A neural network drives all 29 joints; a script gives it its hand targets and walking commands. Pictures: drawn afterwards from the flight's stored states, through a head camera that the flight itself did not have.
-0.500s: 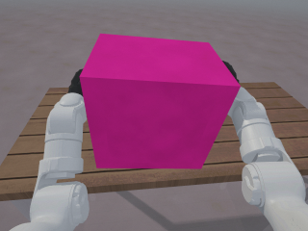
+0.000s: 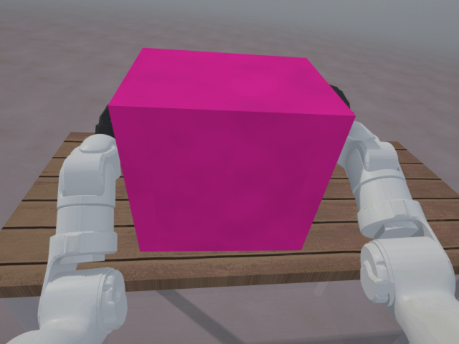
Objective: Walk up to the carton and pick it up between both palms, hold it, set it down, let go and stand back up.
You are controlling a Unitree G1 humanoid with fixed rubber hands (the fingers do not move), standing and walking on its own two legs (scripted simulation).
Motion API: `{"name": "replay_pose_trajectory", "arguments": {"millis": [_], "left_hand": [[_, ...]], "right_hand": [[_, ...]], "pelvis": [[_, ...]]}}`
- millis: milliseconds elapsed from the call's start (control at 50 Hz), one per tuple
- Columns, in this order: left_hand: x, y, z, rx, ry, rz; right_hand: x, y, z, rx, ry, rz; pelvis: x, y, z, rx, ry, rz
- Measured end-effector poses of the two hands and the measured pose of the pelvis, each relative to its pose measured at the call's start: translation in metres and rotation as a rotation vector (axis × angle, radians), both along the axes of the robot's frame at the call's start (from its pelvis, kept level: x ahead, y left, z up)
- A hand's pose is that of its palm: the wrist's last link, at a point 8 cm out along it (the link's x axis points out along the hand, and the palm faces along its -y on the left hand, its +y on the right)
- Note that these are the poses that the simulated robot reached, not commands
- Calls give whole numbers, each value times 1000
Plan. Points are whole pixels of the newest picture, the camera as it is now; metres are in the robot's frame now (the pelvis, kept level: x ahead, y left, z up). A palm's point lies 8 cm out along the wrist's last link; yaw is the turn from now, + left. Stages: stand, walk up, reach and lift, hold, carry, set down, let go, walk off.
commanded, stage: hold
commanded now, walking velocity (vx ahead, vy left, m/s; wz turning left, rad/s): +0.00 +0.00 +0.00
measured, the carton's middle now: (225, 152) +0.38 +0.02 +0.21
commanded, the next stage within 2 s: set down in 1.14 s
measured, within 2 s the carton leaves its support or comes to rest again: neither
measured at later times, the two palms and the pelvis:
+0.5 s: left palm (127, 135) +0.36 +0.18 +0.24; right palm (356, 136) +0.37 -0.20 +0.26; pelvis +0.00 -0.01 +0.00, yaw +0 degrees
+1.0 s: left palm (118, 137) +0.36 +0.20 +0.24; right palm (349, 124) +0.38 -0.18 +0.28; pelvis +0.00 +0.00 +0.00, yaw +0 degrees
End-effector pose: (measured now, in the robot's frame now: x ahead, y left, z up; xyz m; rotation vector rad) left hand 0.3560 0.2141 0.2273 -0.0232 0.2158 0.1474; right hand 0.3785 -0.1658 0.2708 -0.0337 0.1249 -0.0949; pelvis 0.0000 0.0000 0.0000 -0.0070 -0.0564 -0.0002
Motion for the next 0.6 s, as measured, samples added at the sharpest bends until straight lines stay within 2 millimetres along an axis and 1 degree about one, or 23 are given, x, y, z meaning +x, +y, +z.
{"name": "replay_pose_trajectory", "arguments": {"millis": [80, 200, 260, 360, 440, 600], "left_hand": [[-1, -3, 1, 3, 11, -4], [-1, -13, 16, 37, -18, -4], [-1, -18, 20, 55, -15, -5], [3, -27, 17, 65, 12, -19], [6, -30, 15, 65, 16, -24], [7, -28, 14, 50, 2, -24]], "right_hand": [[-2, -4, -5, 7, 13, -3], [-4, -15, -5, 39, -15, -5], [-5, -20, -7, 57, -12, -6], [-5, -29, -12, 70, 15, -20], [-5, -33, -12, 70, 20, -27], [-3, -29, 0, 48, 6, -30]], "pelvis": [[0, 0, 0, 0, -1, 0], [0, 0, 0, 0, 0, 0], [0, 0, 0, 0, 0, 0], [0, -2, 0, 1, 0, -1], [1, -5, 0, 1, 2, -2], [2, -7, 0, 2, 4, -3]]}}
